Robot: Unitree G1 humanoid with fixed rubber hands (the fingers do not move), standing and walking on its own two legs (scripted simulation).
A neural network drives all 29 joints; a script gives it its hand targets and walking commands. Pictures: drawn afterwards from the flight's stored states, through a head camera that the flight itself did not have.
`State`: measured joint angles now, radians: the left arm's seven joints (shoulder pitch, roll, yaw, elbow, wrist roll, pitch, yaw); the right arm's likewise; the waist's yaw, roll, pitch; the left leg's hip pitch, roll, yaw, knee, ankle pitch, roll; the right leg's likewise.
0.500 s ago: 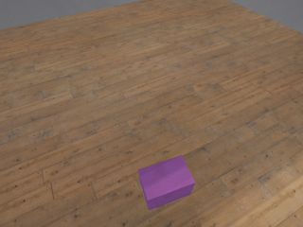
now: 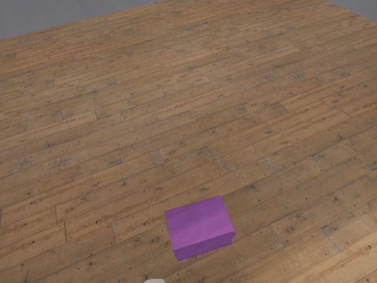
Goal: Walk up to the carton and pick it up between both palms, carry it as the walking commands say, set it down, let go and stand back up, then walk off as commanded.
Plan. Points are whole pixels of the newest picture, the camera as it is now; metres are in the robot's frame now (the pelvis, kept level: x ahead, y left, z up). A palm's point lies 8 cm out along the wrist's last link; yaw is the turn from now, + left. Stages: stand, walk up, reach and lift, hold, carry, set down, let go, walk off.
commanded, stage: walk up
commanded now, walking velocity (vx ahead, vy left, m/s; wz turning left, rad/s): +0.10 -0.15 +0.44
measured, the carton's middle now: (198, 228) +0.45 +0.04 -0.67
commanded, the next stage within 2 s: none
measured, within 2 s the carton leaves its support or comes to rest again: neither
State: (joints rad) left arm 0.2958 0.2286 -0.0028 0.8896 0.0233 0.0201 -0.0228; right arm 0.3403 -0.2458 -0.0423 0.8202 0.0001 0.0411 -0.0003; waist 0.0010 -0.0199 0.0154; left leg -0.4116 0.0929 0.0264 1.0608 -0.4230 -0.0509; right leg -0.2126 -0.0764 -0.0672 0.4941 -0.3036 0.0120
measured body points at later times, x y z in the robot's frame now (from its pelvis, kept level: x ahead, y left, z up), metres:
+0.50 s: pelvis +0.10 +0.01 -0.01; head +0.15 +0.04 +0.43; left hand +0.15 +0.26 -0.17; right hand +0.20 -0.25 -0.13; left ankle +0.10 +0.15 -0.74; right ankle +0.08 -0.09 -0.71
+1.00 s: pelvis +0.11 +0.04 -0.02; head +0.12 +0.05 +0.43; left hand +0.13 +0.30 -0.16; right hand +0.24 -0.20 -0.15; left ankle +0.12 +0.18 -0.75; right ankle +0.13 -0.09 -0.74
